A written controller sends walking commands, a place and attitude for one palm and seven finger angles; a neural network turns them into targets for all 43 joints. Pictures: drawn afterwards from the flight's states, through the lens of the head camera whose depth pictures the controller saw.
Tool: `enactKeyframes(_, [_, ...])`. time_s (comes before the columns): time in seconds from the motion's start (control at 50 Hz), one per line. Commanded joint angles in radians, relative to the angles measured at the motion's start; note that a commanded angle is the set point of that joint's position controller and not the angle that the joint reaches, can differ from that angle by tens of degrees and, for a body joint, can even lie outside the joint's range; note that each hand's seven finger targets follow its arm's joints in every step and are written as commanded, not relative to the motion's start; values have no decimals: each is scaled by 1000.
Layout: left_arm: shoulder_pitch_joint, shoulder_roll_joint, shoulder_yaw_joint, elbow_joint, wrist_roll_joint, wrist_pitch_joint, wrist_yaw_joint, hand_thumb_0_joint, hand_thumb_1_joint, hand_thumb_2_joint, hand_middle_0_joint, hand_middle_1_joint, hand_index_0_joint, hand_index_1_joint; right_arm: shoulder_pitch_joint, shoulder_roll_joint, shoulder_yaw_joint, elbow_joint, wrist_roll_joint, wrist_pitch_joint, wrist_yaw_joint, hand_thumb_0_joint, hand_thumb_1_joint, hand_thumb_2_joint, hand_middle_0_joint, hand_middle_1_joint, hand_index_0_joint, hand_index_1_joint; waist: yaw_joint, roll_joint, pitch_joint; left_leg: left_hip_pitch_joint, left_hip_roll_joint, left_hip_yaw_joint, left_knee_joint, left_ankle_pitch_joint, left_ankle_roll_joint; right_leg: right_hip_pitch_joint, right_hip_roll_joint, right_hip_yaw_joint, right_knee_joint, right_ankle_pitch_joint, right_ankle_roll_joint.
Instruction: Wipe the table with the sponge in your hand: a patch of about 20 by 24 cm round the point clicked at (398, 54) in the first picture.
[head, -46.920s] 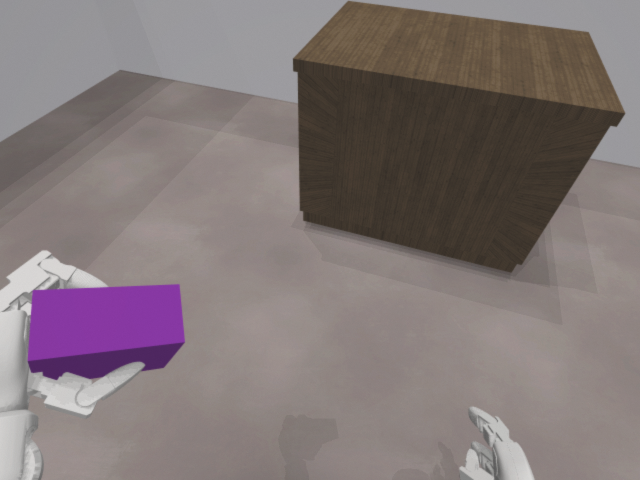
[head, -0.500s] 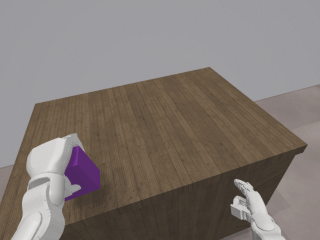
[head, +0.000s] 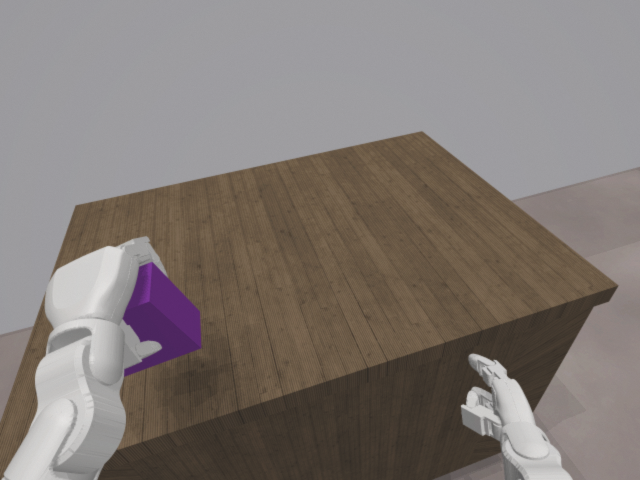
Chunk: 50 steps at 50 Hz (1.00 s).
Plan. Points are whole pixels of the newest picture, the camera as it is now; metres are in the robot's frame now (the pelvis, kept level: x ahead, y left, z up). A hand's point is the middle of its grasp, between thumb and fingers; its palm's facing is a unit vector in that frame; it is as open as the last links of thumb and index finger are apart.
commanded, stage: lift the sponge slowly off the table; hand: left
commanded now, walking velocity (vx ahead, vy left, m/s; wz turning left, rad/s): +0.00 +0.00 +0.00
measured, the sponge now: (146, 329) +0.23 +0.27 +0.11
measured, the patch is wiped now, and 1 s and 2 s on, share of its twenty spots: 1.00 1.00 1.00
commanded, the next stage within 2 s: bring the sponge back beside the body in 0.30 s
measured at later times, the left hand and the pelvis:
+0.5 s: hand (133, 297) +0.24 +0.27 +0.16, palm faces +0.24 -0.21 -0.95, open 10.0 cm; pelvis +0.00 +0.00 +0.00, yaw +0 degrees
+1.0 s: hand (123, 312) +0.22 +0.27 +0.16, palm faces +0.25 -0.21 -0.95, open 10.0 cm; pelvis +0.00 +0.00 +0.00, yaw +0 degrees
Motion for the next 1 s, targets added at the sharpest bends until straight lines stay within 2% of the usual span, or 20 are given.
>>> enactKeyframes(0.0, [-332, 211, 140, -218, 46, -27, 51, 0, 100, 1300, -1200, -1600, -1200, -1600, -310, -74, -26, -205, 3, -74, -11, 0, -900, -900, 200, 300, 200, 300, 1, -59, -158, 43, -18, -102, -61, 71, 29, -21, -24, 145, -104, -28, -44])
enactKeyframes(0.02, [-306, 200, 136, -209, 36, -24, 48, 0, 100, 1300, -1200, -1600, -1200, -1600, -307, -78, -28, -208, -1, -72, -12, 0, -900, -900, 200, 300, 200, 300, 5, -62, -153, 39, -17, -96, -58, 72, 30, -14, -26, 140, -108, -22, -43])
enactKeyframes(0.06, [-322, 286, 208, -245, 42, -23, 54, 0, 100, 1300, -1200, -1600, -1200, -1600, -302, -89, -33, -200, -3, -67, -12, 0, -900, -900, 200, 300, 200, 300, 10, -32, -179, 44, -16, -98, -59, 86, 28, 2, -25, 168, -102, -13, -47])
enactKeyframes(0.12, [-298, 218, 163, -219, 23, -10, 47, 0, 100, 1300, -1200, -1600, -1200, -1600, -310, -78, -26, -211, 0, -62, -7, 0, -900, -900, 200, 300, 200, 300, 10, -54, -154, 33, -15, -97, -53, 99, 26, -11, -28, 147, -103, 5, -46])
enactKeyframes(0.16, [-303, 300, 234, -233, 20, -6, 50, 0, 100, 1300, -1200, -1600, -1200, -1600, -302, -90, -29, -204, -1, -56, -8, 0, -900, -900, 200, 300, 200, 300, 13, -45, -162, 28, -13, -96, -53, 87, 24, -8, -28, 177, -104, -12, -47])
enactKeyframes(0.22, [-303, 211, 162, -165, 6, 14, 35, 0, 100, 1300, -1200, -1600, -1200, -1600, -311, -81, -20, -209, 7, -48, -11, 0, -900, -900, 200, 300, 200, 300, -2, -89, -111, 12, -14, -89, -48, 59, 24, -54, -31, 151, -118, -44, -37])
enactKeyframes(0.26, [-309, 255, 195, -194, 4, 11, 34, 0, 100, 1300, -1200, -1600, -1200, -1600, -304, -88, -25, -209, 8, -52, -11, 0, -900, -900, 200, 300, 200, 300, -1, -51, -132, 20, -13, -86, -45, 53, 24, -53, -34, 174, -117, -50, -40])
enactKeyframes(0.32, [-294, 213, 158, -156, 1, 23, 23, 0, 100, 1300, -1200, -1600, -1200, -1600, -308, -86, -17, -212, 10, -51, -13, 0, -900, -900, 200, 300, 200, 300, -5, -84, -133, 11, -14, -88, -37, 66, 27, -50, -35, 150, -109, -28, -36])
enactKeyframes(0.36, [-360, 264, 183, -213, 8, 11, 26, 0, 100, 1300, -1200, -1600, -1200, -1600, -306, -89, -21, -212, 8, -58, -19, 0, -900, -900, 200, 300, 200, 300, -11, -40, -148, 25, -13, -87, -46, 41, 28, -52, -35, 159, -109, -62, -36])
enactKeyframes(0.38, [-393, 218, 140, -222, 8, 9, 26, 0, 100, 1300, -1200, -1600, -1200, -1600, -315, -79, -17, -232, 9, -65, -21, 0, -900, -900, 200, 300, 200, 300, -3, -31, -166, 18, -18, -89, -42, 35, 30, -39, -38, 140, -101, -63, -38])
enactKeyframes(0.42, [-362, 221, 146, -192, 19, 5, 29, 0, 100, 1300, -1200, -1600, -1200, -1600, -307, -83, -19, -215, 3, -71, -24, 0, -900, -900, 200, 300, 200, 300, -2, -37, -161, 26, -18, -93, -44, 50, 28, -38, -35, 144, -102, -48, -41])
enactKeyframes(0.46, [-375, 298, 202, -247, 31, -4, 38, 0, 100, 1300, -1200, -1600, -1200, -1600, -299, -91, -25, -214, -2, -73, -26, 0, -900, -900, 200, 300, 200, 300, 5, -8, -191, 38, -16, -96, -47, 65, 29, -15, -34, 163, -91, -36, -45])
enactKeyframes(0.48, [-371, 267, 184, -246, 34, -3, 37, 0, 100, 1300, -1200, -1600, -1200, -1600, -299, -82, -23, -228, -1, -75, -24, 0, -900, -900, 200, 300, 200, 300, 12, -33, -209, 31, -20, -99, -36, 91, 30, 2, -33, 145, -79, -8, -47])
enactKeyframes(0.6, [-235, 260, 208, -249, 20, 4, 36, 0, 100, 1300, -1200, -1600, -1200, -1600, -299, -80, -24, -220, 1, -59, -6, 0, -900, -900, 200, 300, 200, 300, 15, -41, -159, 29, -13, -102, -36, 128, 25, -24, -32, 153, -83, 29, -44])
enactKeyframes(0.74, [-201, 220, 177, -253, 7, 9, 26, 0, 100, 1300, -1200, -1600, -1200, -1600, -296, -86, -24, -227, 5, -50, -6, 0, -900, -900, 200, 300, 200, 300, 6, -77, -145, 25, -10, -100, -38, 99, 29, -40, -32, 145, -90, 9, -36])
enactKeyframes(0.84, [-218, 242, 187, -301, 19, -6, 36, 0, 100, 1300, -1200, -1600, -1200, -1600, -294, -85, -26, -228, -1, -58, -10, 0, -900, -900, 200, 300, 200, 300, 6, -46, -170, 41, -11, -107, -39, 114, 31, -22, -29, 145, -81, 22, -40])
enactKeyframes(0.86, [-232, 282, 213, -342, 15, -15, 42, 0, 100, 1300, -1200, -1600, -1200, -1600, -294, -89, -27, -230, -2, -63, -11, 0, -900, -900, 200, 300, 200, 300, 7, 7, -171, 45, -7, -107, -47, 90, 32, -17, -27, 155, -83, -4, -43])
enactKeyframes(0.88, [-250, 232, 170, -339, 17, -16, 42, 0, 100, 1300, -1200, -1600, -1200, -1600, -297, -76, -23, -243, 0, -67, -12, 0, -900, -900, 200, 300, 200, 300, 9, 4, -164, 35, -10, -105, -48, 82, 33, -18, -26, 130, -78, -14, -43])
enactKeyframes(0.96, [-240, 270, 206, -301, 22, -22, 52, 0, 100, 1300, -1200, -1600, -1200, -1600, -285, -86, -27, -219, -4, -67, -19, 0, -900, -900, 200, 300, 200, 300, 5, -13, -134, 40, -4, -108, -63, 47, 30, -35, -23, 155, -100, -52, -44])
enactKeyframes(0.98, [-244, 235, 178, -288, 21, -20, 50, 0, 100, 1300, -1200, -1600, -1200, -1600, -287, -77, -23, -232, -1, -69, -20, 0, -900, -900, 200, 300, 200, 300, 6, -46, -128, 29, -10, -106, -55, 41, 32, -40, -25, 137, -100, -63, -42])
